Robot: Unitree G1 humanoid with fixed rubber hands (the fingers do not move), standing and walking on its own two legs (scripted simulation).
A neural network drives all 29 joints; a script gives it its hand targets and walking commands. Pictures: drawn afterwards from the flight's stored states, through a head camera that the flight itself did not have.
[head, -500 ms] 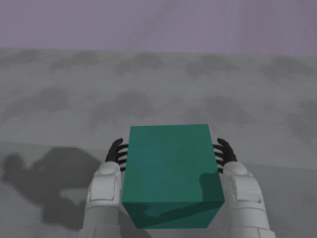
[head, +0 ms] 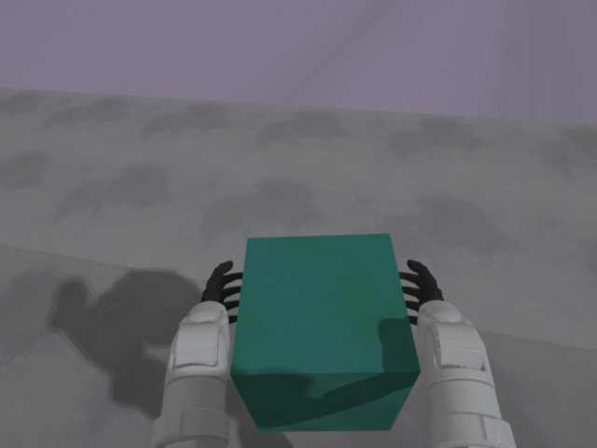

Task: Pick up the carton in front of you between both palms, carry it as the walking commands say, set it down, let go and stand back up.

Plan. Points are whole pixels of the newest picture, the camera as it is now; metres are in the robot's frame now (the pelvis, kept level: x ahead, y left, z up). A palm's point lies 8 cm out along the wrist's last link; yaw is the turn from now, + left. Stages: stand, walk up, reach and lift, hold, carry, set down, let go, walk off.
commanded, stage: set down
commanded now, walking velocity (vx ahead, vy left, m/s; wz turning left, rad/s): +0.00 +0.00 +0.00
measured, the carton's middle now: (321, 337) +0.29 +0.00 -0.03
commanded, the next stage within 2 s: none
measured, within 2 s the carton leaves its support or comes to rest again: neither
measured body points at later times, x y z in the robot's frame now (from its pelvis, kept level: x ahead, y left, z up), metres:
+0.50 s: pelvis -0.03 +0.00 -0.05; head +0.15 -0.01 +0.37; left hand +0.35 +0.14 -0.11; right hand +0.34 -0.16 -0.12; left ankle +0.00 +0.12 -0.74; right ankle +0.05 -0.11 -0.74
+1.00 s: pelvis -0.05 +0.01 -0.18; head +0.18 -0.01 +0.21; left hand +0.40 +0.14 -0.26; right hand +0.39 -0.17 -0.27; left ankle +0.00 +0.12 -0.74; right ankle +0.05 -0.11 -0.74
